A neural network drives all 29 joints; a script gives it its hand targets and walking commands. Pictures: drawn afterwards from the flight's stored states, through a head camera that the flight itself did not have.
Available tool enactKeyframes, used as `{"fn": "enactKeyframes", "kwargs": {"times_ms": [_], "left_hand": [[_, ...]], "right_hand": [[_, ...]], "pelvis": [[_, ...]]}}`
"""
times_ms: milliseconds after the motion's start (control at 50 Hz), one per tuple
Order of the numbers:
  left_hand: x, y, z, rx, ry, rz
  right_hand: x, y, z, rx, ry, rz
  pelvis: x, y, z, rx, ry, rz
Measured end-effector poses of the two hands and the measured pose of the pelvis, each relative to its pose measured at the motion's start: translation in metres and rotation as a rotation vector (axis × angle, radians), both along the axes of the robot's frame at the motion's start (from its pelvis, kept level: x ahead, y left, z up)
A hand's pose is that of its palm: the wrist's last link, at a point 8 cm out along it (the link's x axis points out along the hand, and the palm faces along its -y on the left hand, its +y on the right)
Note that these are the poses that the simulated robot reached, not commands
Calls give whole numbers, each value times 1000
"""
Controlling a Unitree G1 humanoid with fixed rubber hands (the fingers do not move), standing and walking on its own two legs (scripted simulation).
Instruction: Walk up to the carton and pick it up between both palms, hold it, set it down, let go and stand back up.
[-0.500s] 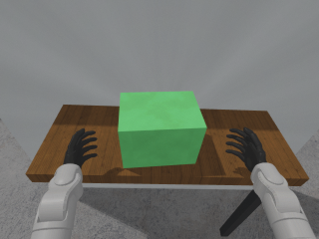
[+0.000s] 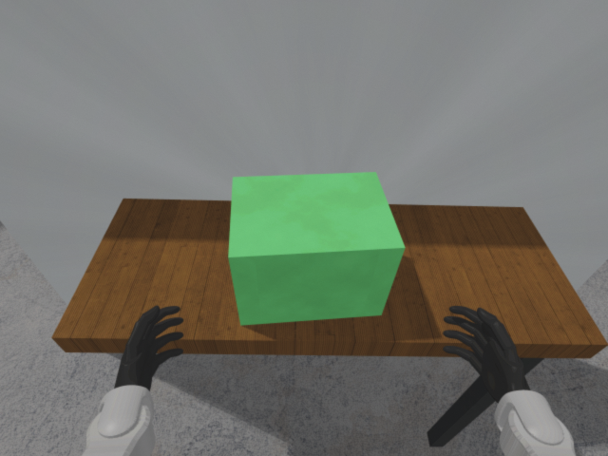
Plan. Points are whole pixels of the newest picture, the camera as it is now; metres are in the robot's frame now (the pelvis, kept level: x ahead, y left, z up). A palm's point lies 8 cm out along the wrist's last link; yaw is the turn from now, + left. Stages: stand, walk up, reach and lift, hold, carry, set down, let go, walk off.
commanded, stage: set down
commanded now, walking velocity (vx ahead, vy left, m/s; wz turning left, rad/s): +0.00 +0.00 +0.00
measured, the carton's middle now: (308, 247) +0.44 +0.01 +0.03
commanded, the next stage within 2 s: let go in 1.20 s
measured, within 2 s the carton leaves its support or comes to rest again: neither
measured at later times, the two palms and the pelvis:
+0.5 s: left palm (126, 429) +0.18 +0.23 -0.02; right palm (488, 435) +0.19 -0.21 -0.02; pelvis +0.01 +0.01 +0.00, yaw +0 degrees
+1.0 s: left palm out of the picture +0.16 +0.24 -0.07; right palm out of the picture +0.17 -0.21 -0.07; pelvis +0.01 +0.01 +0.00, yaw +1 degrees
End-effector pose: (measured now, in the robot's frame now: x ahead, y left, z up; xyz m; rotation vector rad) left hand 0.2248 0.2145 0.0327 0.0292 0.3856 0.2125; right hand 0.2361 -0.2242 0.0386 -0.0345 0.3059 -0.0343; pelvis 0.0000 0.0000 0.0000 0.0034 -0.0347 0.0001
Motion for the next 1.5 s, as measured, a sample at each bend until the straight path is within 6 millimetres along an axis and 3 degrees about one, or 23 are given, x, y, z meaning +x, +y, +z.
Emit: {"fn": "enactKeyframes", "kwargs": {"times_ms": [560, 1100, 1500], "left_hand": [[-48, 16, -59, 33, 199, -28], [-72, 25, -113, 65, 453, -81], [-67, 15, -118, 65, 461, -103]], "right_hand": [[-56, 11, -62, -63, 212, -9], [-73, 13, -119, -125, 404, -14], [-78, 0, -124, -154, 401, -22]], "pelvis": [[7, 9, 0, -6, -8, 1], [6, 10, -3, -10, -26, 12], [2, 2, -5, -5, -31, 13]]}}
